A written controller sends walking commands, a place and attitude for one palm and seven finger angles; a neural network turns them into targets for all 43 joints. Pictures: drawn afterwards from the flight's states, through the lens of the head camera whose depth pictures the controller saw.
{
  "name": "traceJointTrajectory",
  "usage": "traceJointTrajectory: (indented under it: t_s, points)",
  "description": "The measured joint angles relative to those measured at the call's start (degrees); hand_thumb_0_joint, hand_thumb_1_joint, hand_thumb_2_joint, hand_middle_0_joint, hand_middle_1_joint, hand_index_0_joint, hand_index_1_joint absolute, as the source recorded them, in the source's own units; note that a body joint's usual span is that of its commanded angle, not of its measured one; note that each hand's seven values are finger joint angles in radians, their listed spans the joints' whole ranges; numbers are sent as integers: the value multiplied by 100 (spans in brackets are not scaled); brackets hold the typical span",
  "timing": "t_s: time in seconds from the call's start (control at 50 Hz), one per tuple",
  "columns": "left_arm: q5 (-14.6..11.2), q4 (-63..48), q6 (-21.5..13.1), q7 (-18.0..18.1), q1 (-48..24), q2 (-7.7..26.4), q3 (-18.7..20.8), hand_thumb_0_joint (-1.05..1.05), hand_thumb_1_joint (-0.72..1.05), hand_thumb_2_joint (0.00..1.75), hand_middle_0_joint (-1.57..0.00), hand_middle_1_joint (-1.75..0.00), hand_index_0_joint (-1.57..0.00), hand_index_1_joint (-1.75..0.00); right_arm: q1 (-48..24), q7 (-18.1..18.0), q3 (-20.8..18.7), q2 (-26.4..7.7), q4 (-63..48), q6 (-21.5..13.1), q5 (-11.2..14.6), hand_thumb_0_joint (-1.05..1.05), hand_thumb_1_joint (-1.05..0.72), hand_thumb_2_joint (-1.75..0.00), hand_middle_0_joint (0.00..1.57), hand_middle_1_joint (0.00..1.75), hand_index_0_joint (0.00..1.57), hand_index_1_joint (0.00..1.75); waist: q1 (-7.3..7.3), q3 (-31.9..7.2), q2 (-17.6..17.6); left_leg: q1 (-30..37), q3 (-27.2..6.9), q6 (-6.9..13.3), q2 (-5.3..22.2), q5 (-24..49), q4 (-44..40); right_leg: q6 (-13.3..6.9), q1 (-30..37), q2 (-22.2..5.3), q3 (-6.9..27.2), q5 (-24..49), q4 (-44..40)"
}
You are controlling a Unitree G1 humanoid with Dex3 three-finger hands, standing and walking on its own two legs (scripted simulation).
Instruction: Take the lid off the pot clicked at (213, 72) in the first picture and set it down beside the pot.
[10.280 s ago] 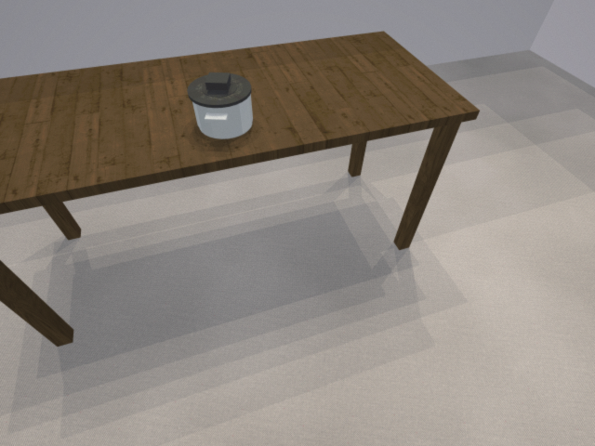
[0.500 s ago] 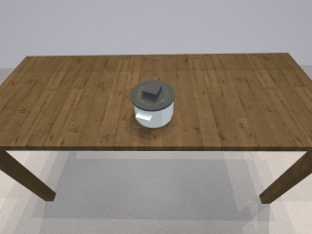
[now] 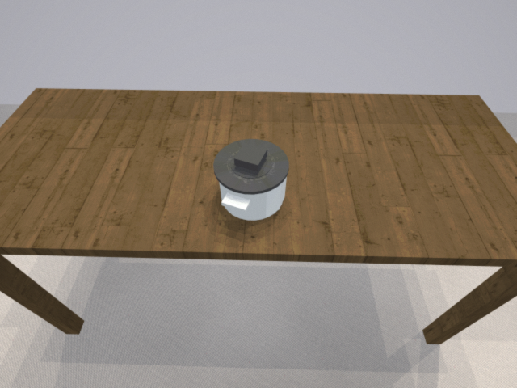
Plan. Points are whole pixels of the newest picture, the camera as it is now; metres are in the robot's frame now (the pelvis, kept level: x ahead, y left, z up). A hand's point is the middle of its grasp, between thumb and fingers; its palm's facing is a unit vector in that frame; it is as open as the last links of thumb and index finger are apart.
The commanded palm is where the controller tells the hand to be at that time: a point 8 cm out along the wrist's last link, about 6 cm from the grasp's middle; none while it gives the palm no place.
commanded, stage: come to a stop and stand still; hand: left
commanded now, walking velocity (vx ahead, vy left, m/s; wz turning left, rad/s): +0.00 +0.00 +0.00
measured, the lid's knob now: (251, 156) +0.54 +0.06 +0.03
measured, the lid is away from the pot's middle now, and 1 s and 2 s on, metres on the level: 0.00 0.00 0.00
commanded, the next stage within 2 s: look again from close up in 0.06 s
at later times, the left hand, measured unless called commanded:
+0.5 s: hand out of the picture +0.00 +0.17 -0.17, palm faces +0.04 -0.98 -0.18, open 7.3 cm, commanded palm none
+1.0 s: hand out of the picture -0.01 +0.17 -0.18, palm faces +0.03 -0.99 -0.16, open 7.4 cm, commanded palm none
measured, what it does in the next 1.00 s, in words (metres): stands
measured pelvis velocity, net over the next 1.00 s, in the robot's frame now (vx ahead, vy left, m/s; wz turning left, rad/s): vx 0.00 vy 0.01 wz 0.00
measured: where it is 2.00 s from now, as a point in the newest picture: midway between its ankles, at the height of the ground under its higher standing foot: outside the picture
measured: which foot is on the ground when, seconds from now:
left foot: down 0.00-1.00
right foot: down 0.00-1.00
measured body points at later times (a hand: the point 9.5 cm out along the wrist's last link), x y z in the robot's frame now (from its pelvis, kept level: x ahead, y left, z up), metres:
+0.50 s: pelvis +0.00 +0.00 +0.00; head +0.01 +0.01 +0.45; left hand +0.00 +0.22 -0.16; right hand +0.02 -0.22 -0.15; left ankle -0.02 +0.10 -0.74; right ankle -0.04 -0.10 -0.74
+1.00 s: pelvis +0.00 +0.01 +0.00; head +0.01 +0.02 +0.45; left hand -0.02 +0.22 -0.16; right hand -0.01 -0.21 -0.15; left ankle -0.02 +0.10 -0.74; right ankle -0.04 -0.10 -0.74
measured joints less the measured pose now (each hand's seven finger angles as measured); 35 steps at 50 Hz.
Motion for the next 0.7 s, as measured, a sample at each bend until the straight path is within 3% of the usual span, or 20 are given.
traceJointTrajectory:
  t_s: [0.7]
  points:
    - [-7, 267, -3, -17, 287, -75, -96, 1, 91, 90, -19, -30, -20, -30, -29, 31, 58, 47, 215, -33, 22, 1, -92, -90, 20, 29, 20, 30, 44, -2, -151, 175, -26, 38, -16, 74, -178, 39, 222, -15, -20, 110, -262]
